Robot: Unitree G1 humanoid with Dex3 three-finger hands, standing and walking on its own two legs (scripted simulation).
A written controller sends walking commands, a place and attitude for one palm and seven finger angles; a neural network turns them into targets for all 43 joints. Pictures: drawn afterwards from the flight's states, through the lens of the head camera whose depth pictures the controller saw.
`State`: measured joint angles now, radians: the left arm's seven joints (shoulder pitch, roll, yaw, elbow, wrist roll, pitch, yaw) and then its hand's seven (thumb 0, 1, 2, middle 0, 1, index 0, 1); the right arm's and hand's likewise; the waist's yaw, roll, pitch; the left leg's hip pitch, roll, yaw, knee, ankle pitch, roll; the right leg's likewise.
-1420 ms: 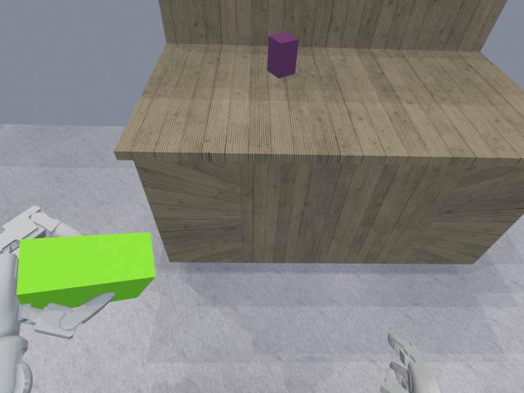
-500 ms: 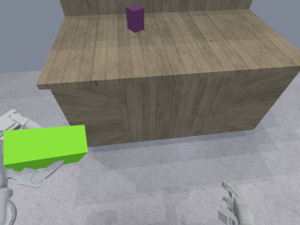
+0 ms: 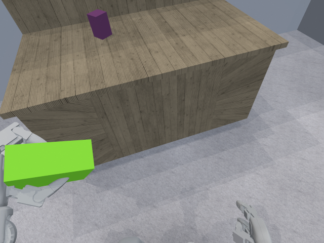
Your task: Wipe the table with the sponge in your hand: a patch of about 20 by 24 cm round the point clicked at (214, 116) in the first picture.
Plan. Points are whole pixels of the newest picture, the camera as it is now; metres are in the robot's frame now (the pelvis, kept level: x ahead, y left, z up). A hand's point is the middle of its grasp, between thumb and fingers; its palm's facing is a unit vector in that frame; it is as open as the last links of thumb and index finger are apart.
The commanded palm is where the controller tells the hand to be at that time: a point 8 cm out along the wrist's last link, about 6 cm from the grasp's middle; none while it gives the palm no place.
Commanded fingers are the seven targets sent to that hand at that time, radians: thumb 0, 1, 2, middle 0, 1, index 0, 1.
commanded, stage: take the last steps up to it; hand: left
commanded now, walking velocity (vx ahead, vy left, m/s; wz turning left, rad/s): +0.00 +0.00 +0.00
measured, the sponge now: (64, 163) +0.23 +0.19 +0.16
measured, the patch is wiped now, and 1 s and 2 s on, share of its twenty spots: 0.00 0.00 0.00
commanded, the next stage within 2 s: none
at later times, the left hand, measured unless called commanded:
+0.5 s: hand (46, 170) +0.21 +0.20 +0.18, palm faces +0.41 -0.81 -0.43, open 9.4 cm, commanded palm +0.16 +0.25 +0.19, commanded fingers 0.00 0.10 1.30 -1.20 -1.60 -1.20 -1.60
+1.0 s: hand (35, 134) +0.27 +0.24 +0.19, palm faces +0.42 -0.80 -0.42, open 9.4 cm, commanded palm +0.22 +0.29 +0.19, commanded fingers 0.00 0.10 1.30 -1.20 -1.60 -1.20 -1.60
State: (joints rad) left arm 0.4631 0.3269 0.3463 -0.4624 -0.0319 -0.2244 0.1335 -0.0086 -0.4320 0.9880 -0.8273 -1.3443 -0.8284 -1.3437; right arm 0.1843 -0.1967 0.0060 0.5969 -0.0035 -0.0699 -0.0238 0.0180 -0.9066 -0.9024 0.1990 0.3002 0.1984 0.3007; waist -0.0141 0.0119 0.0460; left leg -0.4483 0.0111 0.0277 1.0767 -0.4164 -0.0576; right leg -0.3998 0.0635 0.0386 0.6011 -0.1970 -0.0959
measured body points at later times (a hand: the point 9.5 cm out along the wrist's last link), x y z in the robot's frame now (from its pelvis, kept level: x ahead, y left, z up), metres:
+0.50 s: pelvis +0.00 -0.03 +0.00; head -0.02 -0.06 +0.45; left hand +0.18 +0.24 +0.20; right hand +0.13 -0.26 -0.12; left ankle -0.03 +0.12 -0.66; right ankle +0.04 -0.06 -0.73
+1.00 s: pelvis +0.07 +0.01 +0.02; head +0.07 -0.01 +0.47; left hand +0.25 +0.28 +0.21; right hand +0.22 -0.25 -0.08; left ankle +0.11 +0.17 -0.70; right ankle +0.04 -0.06 -0.73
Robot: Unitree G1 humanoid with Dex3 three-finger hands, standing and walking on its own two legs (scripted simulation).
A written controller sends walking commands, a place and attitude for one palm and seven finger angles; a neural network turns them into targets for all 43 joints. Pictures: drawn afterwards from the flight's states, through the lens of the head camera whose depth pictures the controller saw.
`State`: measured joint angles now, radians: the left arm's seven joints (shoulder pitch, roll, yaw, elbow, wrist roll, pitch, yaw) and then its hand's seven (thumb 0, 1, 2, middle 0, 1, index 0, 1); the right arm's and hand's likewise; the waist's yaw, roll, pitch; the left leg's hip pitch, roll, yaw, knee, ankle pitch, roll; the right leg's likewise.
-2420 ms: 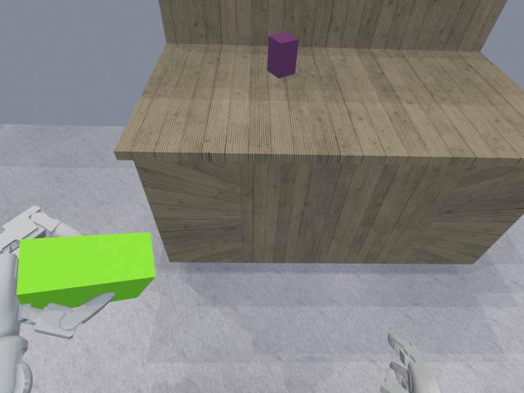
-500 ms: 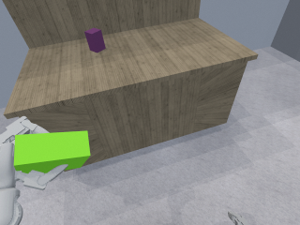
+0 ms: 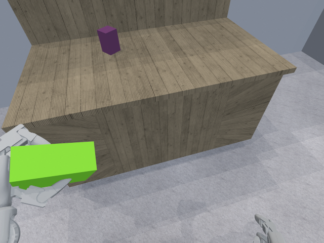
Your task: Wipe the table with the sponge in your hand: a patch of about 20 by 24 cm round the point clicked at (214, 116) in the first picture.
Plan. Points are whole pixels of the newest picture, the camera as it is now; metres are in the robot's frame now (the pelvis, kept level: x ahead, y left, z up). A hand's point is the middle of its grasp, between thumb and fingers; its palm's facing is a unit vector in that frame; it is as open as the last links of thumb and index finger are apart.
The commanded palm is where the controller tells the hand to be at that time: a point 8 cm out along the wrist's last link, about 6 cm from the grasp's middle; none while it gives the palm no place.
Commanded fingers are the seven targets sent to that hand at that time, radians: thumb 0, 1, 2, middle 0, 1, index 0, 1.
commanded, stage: take the last steps up to it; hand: left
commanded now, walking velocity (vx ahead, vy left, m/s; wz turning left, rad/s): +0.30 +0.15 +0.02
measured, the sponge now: (66, 165) +0.23 +0.20 +0.15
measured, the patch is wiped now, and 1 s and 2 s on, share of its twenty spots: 0.00 0.00 0.00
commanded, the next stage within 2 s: come to a stop and stand still in 1.06 s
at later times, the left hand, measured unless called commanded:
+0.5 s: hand (59, 114) +0.35 +0.26 +0.16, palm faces +0.38 -0.79 -0.47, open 9.4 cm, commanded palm +0.29 +0.31 +0.17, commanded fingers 0.00 0.10 1.30 -1.20 -1.60 -1.20 -1.60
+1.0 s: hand (55, 81) +0.45 +0.31 +0.18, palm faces +0.36 -0.83 -0.43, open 9.4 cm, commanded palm +0.40 +0.36 +0.17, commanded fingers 0.00 0.10 1.30 -1.20 -1.60 -1.20 -1.60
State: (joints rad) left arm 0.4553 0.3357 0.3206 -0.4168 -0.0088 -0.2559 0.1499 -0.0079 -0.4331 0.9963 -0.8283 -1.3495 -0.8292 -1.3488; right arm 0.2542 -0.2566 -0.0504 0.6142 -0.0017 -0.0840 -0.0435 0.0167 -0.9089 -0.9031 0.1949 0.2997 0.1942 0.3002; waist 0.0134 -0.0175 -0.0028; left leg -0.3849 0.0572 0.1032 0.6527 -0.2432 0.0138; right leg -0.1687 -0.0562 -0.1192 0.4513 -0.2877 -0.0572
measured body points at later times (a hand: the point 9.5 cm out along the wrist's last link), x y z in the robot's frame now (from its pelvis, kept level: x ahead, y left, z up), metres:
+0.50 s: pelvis +0.12 +0.03 -0.02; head +0.15 +0.00 +0.43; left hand +0.32 +0.30 +0.19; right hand +0.26 -0.20 -0.14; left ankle +0.08 +0.17 -0.66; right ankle +0.15 -0.05 -0.75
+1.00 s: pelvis +0.23 +0.09 -0.02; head +0.26 +0.09 +0.43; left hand +0.43 +0.35 +0.20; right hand +0.40 -0.11 -0.10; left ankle +0.27 +0.21 -0.75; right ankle +0.23 +0.00 -0.71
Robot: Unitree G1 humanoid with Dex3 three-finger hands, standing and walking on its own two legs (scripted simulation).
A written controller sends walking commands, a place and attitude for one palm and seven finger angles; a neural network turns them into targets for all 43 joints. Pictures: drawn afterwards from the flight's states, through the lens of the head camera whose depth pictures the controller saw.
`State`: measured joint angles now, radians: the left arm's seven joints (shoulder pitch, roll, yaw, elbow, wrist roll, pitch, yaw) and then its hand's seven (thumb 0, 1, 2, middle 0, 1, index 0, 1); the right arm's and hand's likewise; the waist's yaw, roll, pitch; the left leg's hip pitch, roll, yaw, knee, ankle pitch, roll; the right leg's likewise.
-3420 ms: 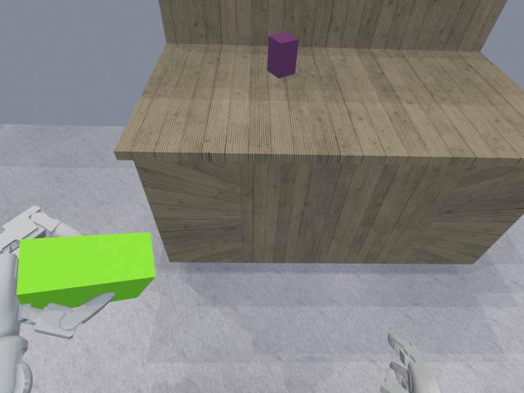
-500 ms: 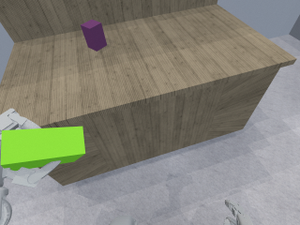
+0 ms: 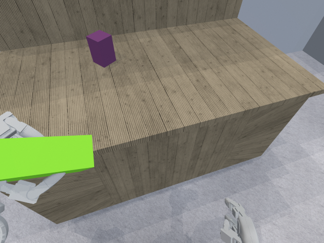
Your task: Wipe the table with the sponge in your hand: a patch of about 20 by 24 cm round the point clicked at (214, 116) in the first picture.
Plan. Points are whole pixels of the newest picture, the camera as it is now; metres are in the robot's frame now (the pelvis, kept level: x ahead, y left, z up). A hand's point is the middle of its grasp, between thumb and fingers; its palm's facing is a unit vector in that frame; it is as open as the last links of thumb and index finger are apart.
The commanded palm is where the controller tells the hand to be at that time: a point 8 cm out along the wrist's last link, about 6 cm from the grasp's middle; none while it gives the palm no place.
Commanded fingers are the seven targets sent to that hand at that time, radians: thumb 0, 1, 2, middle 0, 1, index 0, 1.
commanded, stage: take the last steps up to it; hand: left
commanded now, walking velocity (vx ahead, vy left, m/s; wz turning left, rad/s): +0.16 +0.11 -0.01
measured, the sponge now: (60, 157) +0.23 +0.19 +0.17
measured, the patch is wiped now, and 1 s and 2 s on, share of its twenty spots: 0.00 0.00 0.00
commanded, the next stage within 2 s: come to a stop and stand still in 0.06 s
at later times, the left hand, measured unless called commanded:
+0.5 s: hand (31, 139) +0.26 +0.25 +0.18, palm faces +0.36 -0.84 -0.41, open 9.3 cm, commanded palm +0.21 +0.30 +0.18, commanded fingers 0.00 0.10 1.30 -1.20 -1.60 -1.20 -1.60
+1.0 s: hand (25, 163) +0.22 +0.24 +0.18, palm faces +0.37 -0.84 -0.38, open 9.3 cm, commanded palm +0.16 +0.28 +0.18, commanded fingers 0.00 0.10 1.30 -1.20 -1.60 -1.20 -1.60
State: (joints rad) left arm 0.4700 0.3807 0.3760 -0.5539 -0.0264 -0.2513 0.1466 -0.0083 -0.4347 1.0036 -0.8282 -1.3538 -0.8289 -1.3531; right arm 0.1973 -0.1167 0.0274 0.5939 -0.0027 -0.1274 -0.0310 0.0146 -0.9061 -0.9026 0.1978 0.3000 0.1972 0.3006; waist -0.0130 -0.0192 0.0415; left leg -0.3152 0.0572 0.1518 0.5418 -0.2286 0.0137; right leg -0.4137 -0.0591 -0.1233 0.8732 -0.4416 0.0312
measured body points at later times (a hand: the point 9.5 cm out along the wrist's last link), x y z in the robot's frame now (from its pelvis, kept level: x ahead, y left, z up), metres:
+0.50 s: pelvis +0.04 +0.02 +0.00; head +0.05 +0.03 +0.45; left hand +0.23 +0.30 +0.20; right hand +0.21 -0.24 -0.06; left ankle +0.08 +0.15 -0.73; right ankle +0.03 -0.07 -0.73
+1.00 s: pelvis -0.01 +0.01 +0.01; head -0.02 +0.01 +0.46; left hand +0.19 +0.29 +0.20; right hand +0.14 -0.23 -0.08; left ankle +0.05 +0.13 -0.73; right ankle +0.02 -0.07 -0.73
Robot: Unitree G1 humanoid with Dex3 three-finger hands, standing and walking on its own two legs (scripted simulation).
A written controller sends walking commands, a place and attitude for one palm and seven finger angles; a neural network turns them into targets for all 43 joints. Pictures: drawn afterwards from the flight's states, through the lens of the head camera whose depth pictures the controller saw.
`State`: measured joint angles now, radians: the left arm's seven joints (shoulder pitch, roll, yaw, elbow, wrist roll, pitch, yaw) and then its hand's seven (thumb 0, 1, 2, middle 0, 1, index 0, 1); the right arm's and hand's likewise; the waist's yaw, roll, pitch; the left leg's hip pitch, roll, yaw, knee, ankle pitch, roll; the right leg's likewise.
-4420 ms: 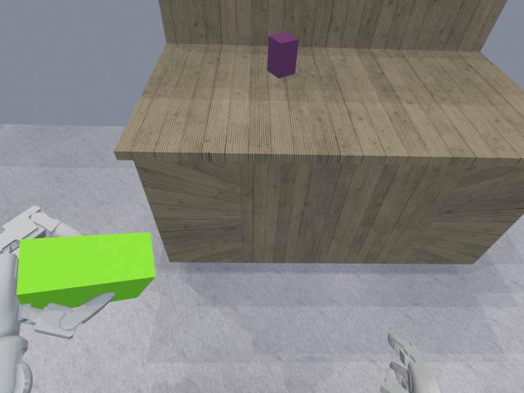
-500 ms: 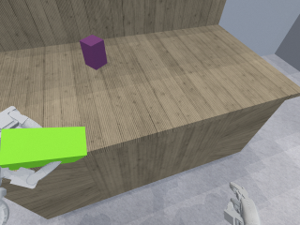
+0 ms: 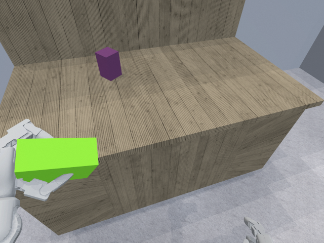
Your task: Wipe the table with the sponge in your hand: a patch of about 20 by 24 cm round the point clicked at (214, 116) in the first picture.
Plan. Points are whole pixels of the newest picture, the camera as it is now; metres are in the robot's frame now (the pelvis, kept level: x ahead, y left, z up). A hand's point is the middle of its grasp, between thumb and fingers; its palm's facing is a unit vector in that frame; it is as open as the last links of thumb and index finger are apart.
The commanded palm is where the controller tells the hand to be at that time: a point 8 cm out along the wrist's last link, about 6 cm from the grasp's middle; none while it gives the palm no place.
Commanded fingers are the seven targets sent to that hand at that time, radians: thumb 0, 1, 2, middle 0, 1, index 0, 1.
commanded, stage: come to a stop and stand still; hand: left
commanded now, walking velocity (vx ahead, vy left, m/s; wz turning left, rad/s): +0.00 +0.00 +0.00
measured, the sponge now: (69, 160) +0.23 +0.20 +0.15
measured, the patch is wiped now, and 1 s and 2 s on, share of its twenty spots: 0.00 0.00 0.00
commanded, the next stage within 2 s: look again from close up in 0.72 s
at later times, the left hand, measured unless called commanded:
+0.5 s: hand (20, 150) +0.23 +0.29 +0.17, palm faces +0.39 -0.85 -0.35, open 9.3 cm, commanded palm +0.18 +0.32 +0.18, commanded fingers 0.00 0.10 1.30 -1.20 -1.60 -1.20 -1.60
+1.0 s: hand (25, 151) +0.24 +0.28 +0.17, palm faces +0.36 -0.87 -0.34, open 9.3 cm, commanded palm +0.19 +0.32 +0.18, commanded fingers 0.00 0.10 1.30 -1.20 -1.60 -1.20 -1.60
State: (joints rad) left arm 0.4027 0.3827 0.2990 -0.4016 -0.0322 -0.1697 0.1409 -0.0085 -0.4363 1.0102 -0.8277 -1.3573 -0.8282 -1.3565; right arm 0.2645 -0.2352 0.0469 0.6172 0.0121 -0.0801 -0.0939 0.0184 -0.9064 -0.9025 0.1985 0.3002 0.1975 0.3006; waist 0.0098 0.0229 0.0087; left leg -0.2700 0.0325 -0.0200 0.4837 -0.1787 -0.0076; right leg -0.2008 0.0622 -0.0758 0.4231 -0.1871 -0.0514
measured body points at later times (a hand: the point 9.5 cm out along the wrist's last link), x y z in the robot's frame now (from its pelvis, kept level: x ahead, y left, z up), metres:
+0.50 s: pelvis +0.00 +0.05 +0.00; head +0.00 +0.06 +0.45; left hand +0.21 +0.33 +0.19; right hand +0.16 -0.18 -0.07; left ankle +0.06 +0.12 -0.74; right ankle +0.03 -0.08 -0.74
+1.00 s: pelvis +0.01 +0.05 +0.01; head +0.01 +0.06 +0.45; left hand +0.21 +0.33 +0.19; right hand +0.19 -0.18 -0.06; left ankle +0.06 +0.12 -0.74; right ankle +0.03 -0.08 -0.74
